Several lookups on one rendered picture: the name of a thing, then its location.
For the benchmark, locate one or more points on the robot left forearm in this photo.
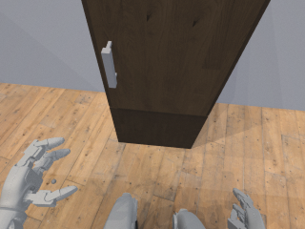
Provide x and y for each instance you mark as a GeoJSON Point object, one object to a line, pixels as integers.
{"type": "Point", "coordinates": [11, 218]}

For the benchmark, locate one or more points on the robot left thigh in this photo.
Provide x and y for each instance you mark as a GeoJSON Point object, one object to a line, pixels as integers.
{"type": "Point", "coordinates": [122, 214]}

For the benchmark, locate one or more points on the robot thigh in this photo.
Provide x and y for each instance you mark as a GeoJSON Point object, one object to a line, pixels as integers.
{"type": "Point", "coordinates": [186, 220]}
{"type": "Point", "coordinates": [122, 214]}

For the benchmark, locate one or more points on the robot right thigh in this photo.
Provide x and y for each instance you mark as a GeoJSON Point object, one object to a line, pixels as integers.
{"type": "Point", "coordinates": [186, 220]}

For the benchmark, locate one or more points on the robot right hand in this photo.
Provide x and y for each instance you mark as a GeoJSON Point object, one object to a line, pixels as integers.
{"type": "Point", "coordinates": [248, 219]}

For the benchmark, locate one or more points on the cupboard door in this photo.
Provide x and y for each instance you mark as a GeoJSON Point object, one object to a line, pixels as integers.
{"type": "Point", "coordinates": [170, 56]}

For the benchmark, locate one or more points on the robot left hand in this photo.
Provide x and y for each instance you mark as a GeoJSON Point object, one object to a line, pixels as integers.
{"type": "Point", "coordinates": [16, 191]}

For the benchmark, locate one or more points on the handle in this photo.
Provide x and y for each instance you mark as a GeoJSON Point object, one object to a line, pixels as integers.
{"type": "Point", "coordinates": [107, 58]}

